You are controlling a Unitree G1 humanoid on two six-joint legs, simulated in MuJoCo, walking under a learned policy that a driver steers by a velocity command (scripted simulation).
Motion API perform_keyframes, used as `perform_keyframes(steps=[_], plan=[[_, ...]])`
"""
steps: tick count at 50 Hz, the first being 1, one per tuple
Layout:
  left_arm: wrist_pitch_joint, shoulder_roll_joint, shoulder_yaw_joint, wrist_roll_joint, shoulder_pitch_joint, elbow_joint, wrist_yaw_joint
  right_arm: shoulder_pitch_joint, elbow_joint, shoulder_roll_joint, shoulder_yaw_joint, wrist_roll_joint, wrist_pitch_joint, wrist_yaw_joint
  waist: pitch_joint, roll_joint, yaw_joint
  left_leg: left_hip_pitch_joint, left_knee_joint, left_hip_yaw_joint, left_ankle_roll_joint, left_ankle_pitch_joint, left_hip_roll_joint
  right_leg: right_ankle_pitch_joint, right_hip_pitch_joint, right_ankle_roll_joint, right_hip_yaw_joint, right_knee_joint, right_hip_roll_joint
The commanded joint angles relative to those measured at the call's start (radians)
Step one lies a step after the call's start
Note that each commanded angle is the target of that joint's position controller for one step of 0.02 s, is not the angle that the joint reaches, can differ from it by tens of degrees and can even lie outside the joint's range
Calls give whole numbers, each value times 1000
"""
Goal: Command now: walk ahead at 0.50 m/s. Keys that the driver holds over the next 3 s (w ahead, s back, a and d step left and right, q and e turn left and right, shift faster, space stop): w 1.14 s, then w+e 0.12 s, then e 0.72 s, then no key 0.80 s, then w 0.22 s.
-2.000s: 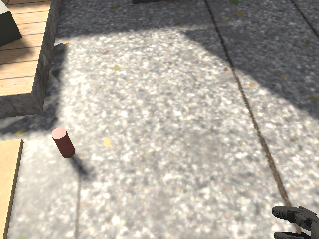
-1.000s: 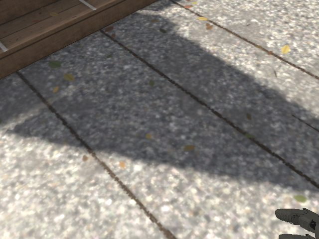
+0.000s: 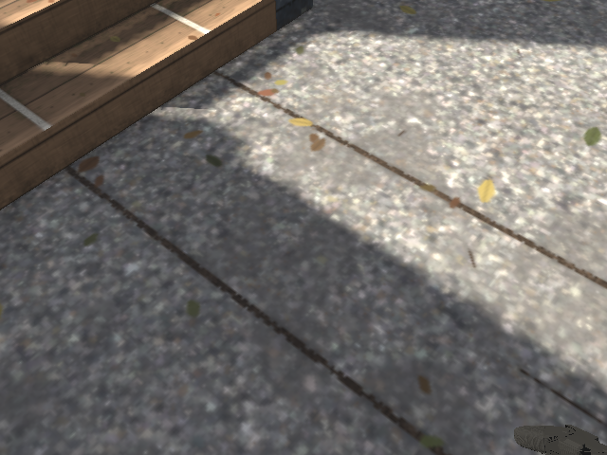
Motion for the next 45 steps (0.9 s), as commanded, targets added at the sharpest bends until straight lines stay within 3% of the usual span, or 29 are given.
perform_keyframes(steps=[1,2,3,4,5,6,7,8,9,10,13,19,22,25,27,28,29,30,31,32,33,34,35,36,38,40,45], plan=[[6,189,46,-4,-23,-32,11,12,-63,-126,-42,-3,-22,4,-5,-127,-88,118,-53,39,49,-76,-39,617,6,-137,124,80,-279],[11,170,39,0,-27,-32,14,152,-19,-165,-64,-7,-21,-4,-94,-112,-151,316,-59,62,76,-64,-64,732,-32,-112,83,243,-227],[11,125,18,20,-20,-54,19,332,15,-236,-87,-14,-19,-14,-241,-25,-216,615,-17,-97,135,3,83,540,-210,-73,36,532,-171],[-10,11,-16,18,107,-72,10,389,32,-318,-103,-18,-13,-14,-363,249,-158,958,-124,-582,302,-210,309,-81,-625,3,28,898,13],[-31,96,0,5,58,-54,3,398,27,-222,-79,0,-10,-13,-381,190,-201,971,-227,-723,305,-361,316,-239,-748,0,164,1028,-8],[-42,149,16,-20,-36,-82,-2,332,19,-186,-66,-1,-10,-17,-229,125,-196,856,-244,-580,260,-365,287,-169,-822,-11,152,1054,-59],[-45,140,12,-17,-100,-98,2,271,9,-167,-61,-7,-10,-20,-146,43,-171,718,-258,-466,234,-288,249,-79,-803,-15,119,1014,-110],[-43,130,14,0,-134,-105,6,224,6,-141,-53,-15,-11,-18,-79,12,-144,590,-287,-385,224,-189,215,-20,-768,-12,108,949,-140],[-33,121,18,6,-117,-101,7,199,2,-118,-45,-26,-16,-17,-66,35,-108,511,-313,-331,215,-118,187,23,-703,-11,117,909,-166],[-22,103,16,7,-96,-94,7,191,4,-112,-45,-26,-20,-15,-63,47,-90,468,-340,-299,218,-86,174,42,-661,-5,115,883,-171],[0,68,8,15,-122,-102,13,208,27,-140,-54,-14,-33,-21,-28,27,-76,413,-399,-211,236,2,167,107,-674,21,100,780,-183],[-13,35,-8,13,-319,-144,-3,286,71,-175,-62,-3,-20,-40,22,12,-138,443,-423,-72,185,28,117,404,-667,34,64,425,-153],[-20,37,-11,5,-409,-171,-19,344,101,-187,-65,4,-8,-42,46,13,-173,503,-403,-72,182,1,142,422,-658,27,49,329,-130],[-28,52,-9,1,-451,-194,-36,364,124,-197,-71,8,8,-46,59,25,-170,597,-353,-90,168,40,187,341,-666,-4,52,267,-116],[-32,75,0,4,-408,-186,-42,350,129,-210,-77,11,17,-52,33,42,-135,636,-289,-91,149,161,199,269,-588,-32,35,238,-94],[-34,96,12,8,-330,-164,-40,327,126,-214,-77,13,22,-54,-12,45,-84,631,-197,-65,131,314,177,262,-467,-53,6,208,-64],[-33,143,37,12,-179,-115,-32,325,123,-190,-68,9,26,-57,-111,26,-19,577,-22,-23,104,396,123,279,-247,-84,-6,204,-51],[-30,218,59,22,7,-80,-21,331,95,-139,-45,-16,24,-60,-267,-87,45,376,291,26,64,151,63,322,63,-152,194,244,-229],[-25,292,72,19,44,-61,-23,451,77,-24,-11,-14,0,-50,-370,-351,-24,-33,620,16,0,-509,-126,122,373,-319,667,133,-433],[-23,189,48,4,43,-67,-23,388,90,-130,-33,7,-21,-44,-350,-253,25,-157,736,-106,5,-581,-82,-30,357,-307,739,56,-421],[-25,152,33,7,-30,-77,-19,292,60,-175,-47,29,-35,-39,-204,-203,17,-217,744,-90,19,-494,-31,-2,235,-261,591,37,-385],[-24,132,26,13,-95,-86,-18,242,50,-165,-45,24,-38,-42,-132,-128,-11,-185,701,-64,19,-402,18,89,101,-235,480,17,-345],[-25,105,18,20,-143,-90,-20,218,47,-157,-49,8,-35,-45,-74,-107,-38,-148,640,-57,11,-344,45,179,-15,-225,406,-13,-311],[-28,82,11,30,-167,-92,-21,236,51,-147,-52,3,-25,-44,-61,-125,-71,-85,606,-65,8,-305,68,239,-89,-216,354,-41,-285],[-39,86,13,24,-172,-80,-23,265,59,-108,-46,1,-4,-46,-51,-130,-100,-32,552,-56,-8,-278,76,303,-161,-228,291,-90,-270],[-45,112,20,19,-160,-61,-17,221,42,-95,-43,-7,8,-49,-17,-111,-102,-63,472,-47,-29,-214,82,352,-193,-237,236,-126,-265],[-35,140,25,12,-99,-17,-1,57,1,-66,-32,-8,0,-39,26,-99,-52,-56,165,-18,-38,52,55,376,-178,-193,118,-148,-219]])
Next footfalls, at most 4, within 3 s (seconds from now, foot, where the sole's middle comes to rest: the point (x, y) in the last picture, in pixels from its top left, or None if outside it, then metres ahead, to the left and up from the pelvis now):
0.06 left None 0.20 0.13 -0.77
0.60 right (400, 453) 0.49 -0.12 -0.77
1.12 left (299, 323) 0.78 0.12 -0.77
1.62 right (391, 265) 0.97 -0.11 -0.77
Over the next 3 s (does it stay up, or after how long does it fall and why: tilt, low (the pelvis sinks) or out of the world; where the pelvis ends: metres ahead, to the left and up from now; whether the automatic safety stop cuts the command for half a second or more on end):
stays up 0.95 0.02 0.00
